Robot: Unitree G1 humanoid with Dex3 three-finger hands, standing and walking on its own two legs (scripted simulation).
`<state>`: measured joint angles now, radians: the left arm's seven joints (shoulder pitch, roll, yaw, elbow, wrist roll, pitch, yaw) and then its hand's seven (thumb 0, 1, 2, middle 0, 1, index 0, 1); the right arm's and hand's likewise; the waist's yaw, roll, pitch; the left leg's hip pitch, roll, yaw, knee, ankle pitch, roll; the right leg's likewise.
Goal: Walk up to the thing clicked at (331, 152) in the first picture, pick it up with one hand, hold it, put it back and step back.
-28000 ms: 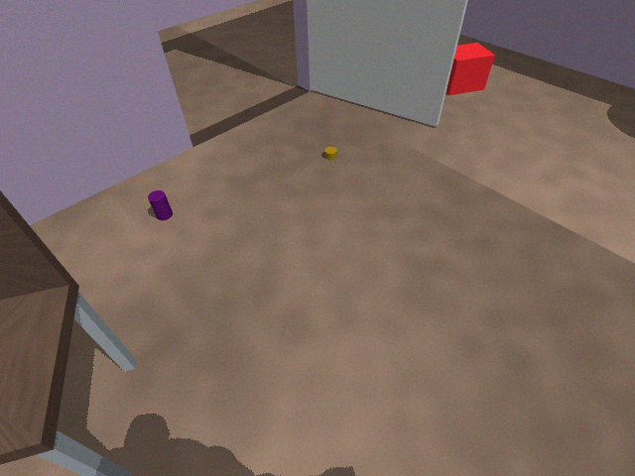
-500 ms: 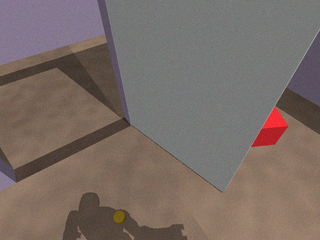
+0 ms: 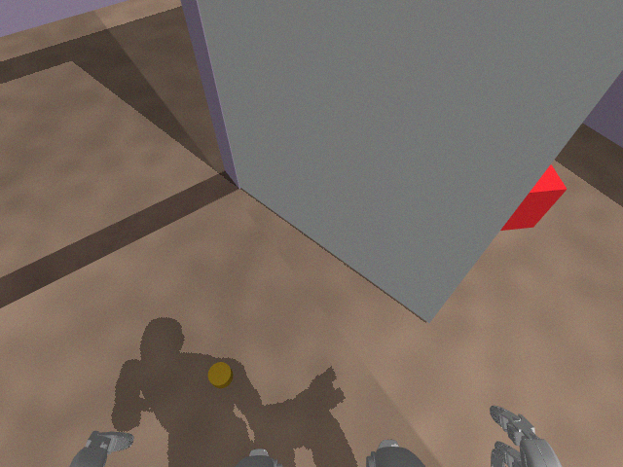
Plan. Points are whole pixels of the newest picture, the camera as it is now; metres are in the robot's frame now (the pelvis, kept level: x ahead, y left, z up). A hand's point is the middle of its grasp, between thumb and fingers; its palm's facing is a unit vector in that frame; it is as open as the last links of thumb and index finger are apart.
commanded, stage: rise first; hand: left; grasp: from above
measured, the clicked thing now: (220, 375) +0.41 +0.27 -0.69
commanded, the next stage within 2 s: none
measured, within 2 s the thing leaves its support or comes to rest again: neither
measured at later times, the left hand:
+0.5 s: hand out of the picture +0.15 +0.28 -0.25, palm faces -0.34 -0.73 -0.59, open 14.2 cm
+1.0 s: hand (168, 417) +0.27 +0.32 -0.44, palm faces -0.48 -0.24 -0.84, open 14.1 cm
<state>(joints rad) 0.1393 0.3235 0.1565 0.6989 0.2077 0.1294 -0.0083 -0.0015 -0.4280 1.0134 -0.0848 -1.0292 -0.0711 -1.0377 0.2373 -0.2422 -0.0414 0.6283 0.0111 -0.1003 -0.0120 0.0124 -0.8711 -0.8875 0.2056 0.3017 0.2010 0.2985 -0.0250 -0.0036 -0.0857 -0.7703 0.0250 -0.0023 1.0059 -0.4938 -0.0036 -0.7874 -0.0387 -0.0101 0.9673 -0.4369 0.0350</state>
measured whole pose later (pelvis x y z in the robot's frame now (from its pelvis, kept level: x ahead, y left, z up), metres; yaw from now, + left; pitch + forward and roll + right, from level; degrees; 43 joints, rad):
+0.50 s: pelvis -0.02 +0.00 -0.11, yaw +1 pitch +28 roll -2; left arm 0.11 0.42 0.14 0.55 0.44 0.05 0.00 0.00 -0.54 1.00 -0.09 -1.03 -0.07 -1.04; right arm 0.12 -0.27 -0.04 0.57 0.00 -0.20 0.02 0.01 -0.87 -0.89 0.21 0.30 0.20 0.30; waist -0.02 -0.01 -0.18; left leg -1.34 0.01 -0.04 1.52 -0.66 -0.01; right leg -1.35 -0.05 -0.02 1.48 -0.61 0.03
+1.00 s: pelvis -0.09 +0.00 -0.31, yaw -2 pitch +33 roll -5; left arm -0.52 0.65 0.18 0.97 0.97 -0.29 0.14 0.00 -0.53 1.02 -0.08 -1.05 -0.07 -1.05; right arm 0.10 -0.28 -0.05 0.72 -0.04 -0.10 0.08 0.01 -0.90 -0.89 0.21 0.30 0.20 0.30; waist -0.05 0.01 -0.09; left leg -2.07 -0.01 -0.09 2.18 -0.69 -0.01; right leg -2.06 -0.05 -0.02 2.09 -0.61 0.04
